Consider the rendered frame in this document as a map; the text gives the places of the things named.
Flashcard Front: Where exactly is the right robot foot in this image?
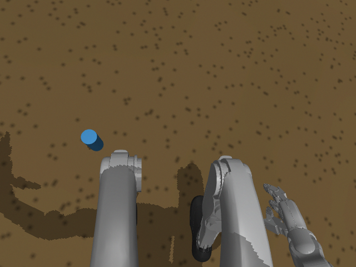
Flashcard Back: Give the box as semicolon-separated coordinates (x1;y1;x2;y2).
190;195;212;262

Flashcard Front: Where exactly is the right robot hand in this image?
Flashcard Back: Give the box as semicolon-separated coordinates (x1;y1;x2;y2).
263;184;307;237

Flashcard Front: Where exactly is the can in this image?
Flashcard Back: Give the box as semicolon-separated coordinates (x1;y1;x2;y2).
81;129;103;151

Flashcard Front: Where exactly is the right robot arm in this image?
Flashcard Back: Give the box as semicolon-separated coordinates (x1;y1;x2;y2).
287;228;334;267

